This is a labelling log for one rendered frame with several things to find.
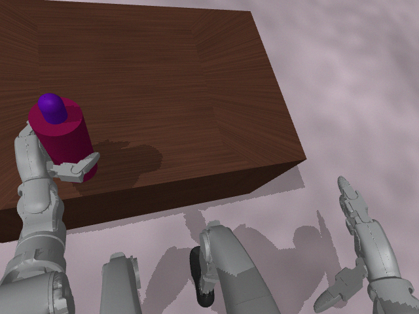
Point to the bottle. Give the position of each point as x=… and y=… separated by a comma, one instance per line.
x=59, y=124

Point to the right robot arm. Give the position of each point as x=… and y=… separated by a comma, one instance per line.
x=392, y=295

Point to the right robot foot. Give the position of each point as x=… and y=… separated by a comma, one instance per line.
x=204, y=300

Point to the right robot hand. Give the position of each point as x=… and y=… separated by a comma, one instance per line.
x=375, y=256

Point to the left robot arm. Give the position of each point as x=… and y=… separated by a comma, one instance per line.
x=34, y=281

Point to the left robot hand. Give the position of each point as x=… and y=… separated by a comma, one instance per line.
x=34, y=162

